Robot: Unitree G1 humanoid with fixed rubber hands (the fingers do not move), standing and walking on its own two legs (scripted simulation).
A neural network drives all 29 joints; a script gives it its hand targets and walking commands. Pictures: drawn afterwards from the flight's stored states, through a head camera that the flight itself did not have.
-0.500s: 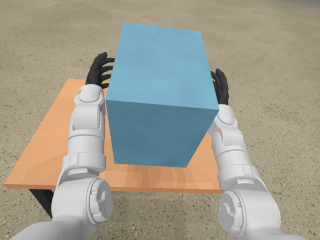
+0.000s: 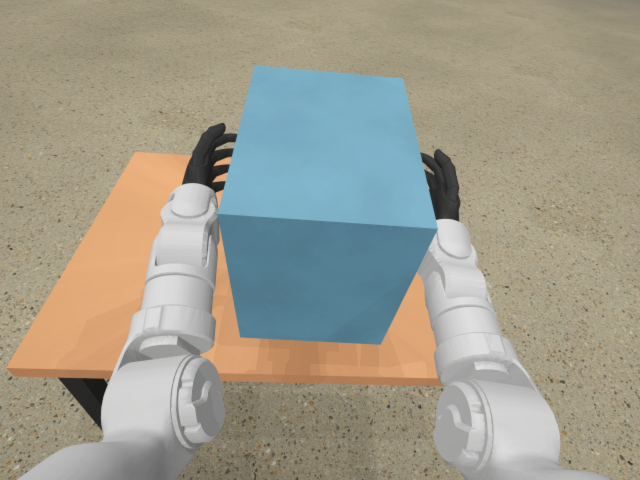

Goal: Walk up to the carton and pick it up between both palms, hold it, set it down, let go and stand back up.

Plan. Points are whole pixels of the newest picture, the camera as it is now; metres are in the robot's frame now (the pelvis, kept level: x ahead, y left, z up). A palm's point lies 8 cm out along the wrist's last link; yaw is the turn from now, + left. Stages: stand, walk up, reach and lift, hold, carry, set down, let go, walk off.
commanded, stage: set down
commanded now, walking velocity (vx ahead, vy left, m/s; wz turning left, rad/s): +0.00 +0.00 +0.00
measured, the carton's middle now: (320, 210) +0.45 -0.02 +0.13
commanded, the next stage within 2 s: none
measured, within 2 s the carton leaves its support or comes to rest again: neither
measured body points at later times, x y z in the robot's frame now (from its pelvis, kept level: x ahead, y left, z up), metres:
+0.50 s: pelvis +0.01 +0.00 +0.00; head +0.00 +0.03 +0.45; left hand +0.45 +0.13 +0.16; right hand +0.41 -0.17 +0.15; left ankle -0.02 +0.12 -0.74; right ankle +0.05 -0.11 -0.74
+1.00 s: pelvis +0.02 +0.01 +0.00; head +0.02 +0.02 +0.45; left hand +0.46 +0.12 +0.13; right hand +0.42 -0.17 +0.13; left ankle -0.02 +0.12 -0.74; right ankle +0.05 -0.11 -0.74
